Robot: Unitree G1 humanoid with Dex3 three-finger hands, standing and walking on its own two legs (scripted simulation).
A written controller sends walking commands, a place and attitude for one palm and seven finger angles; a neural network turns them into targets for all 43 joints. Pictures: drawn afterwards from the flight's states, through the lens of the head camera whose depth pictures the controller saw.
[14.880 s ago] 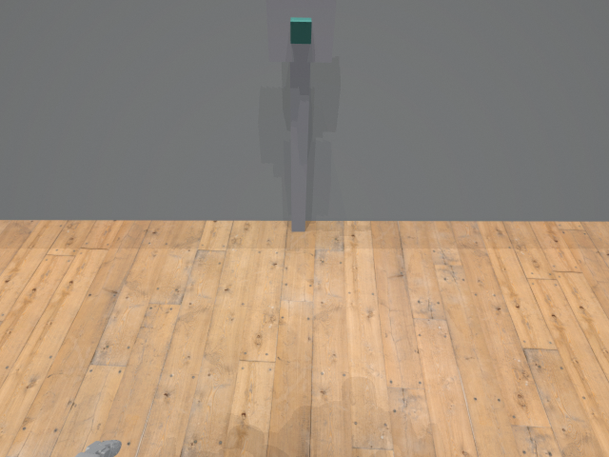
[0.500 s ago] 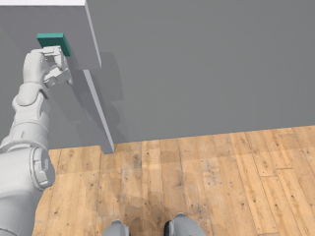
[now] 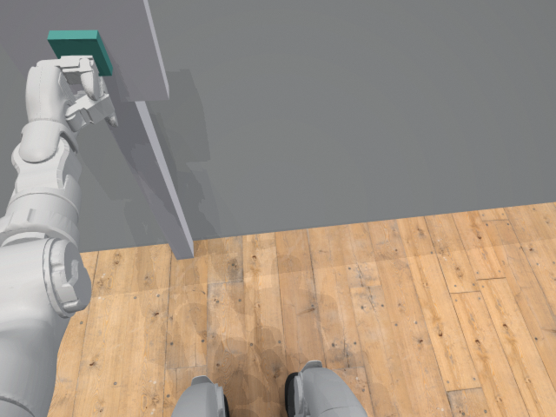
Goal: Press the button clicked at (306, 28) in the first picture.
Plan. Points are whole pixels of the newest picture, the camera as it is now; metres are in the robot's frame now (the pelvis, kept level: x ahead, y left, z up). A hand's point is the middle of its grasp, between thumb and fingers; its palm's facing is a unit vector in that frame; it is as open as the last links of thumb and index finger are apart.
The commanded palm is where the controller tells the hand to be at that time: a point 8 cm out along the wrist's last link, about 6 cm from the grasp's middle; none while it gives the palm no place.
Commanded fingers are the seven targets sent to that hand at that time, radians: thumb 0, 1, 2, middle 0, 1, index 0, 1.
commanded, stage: pull the fist back off the button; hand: left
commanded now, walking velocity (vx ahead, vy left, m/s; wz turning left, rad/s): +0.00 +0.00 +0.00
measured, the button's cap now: (83, 49) +0.58 +0.20 +0.14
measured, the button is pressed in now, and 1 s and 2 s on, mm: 12 0 0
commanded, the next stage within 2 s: draw the hand back to the body in 0.92 s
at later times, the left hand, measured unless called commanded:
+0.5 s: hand (115, 116) +0.50 +0.17 +0.11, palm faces +0.04 -1.00 -0.01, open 3.2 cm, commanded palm +0.46 +0.22 +0.12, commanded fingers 0.00 0.90 0.90 -1.30 -1.50 -1.30 -1.50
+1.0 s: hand (102, 158) +0.43 +0.17 +0.11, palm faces +0.05 -1.00 -0.02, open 3.1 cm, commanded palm +0.41 +0.22 +0.12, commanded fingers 0.00 0.90 0.90 -1.30 -1.50 -1.30 -1.50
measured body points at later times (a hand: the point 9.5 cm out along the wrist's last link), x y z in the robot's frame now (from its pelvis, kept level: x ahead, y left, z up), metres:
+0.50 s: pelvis +0.04 -0.01 +0.02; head +0.12 -0.01 +0.46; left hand +0.49 +0.22 +0.11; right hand +0.10 -0.27 -0.10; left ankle +0.04 +0.11 -0.69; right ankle +0.06 -0.13 -0.69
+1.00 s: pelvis +0.06 -0.01 +0.03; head +0.10 -0.02 +0.47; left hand +0.42 +0.23 +0.11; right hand +0.20 -0.26 -0.08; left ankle +0.04 +0.11 -0.69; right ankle +0.06 -0.13 -0.69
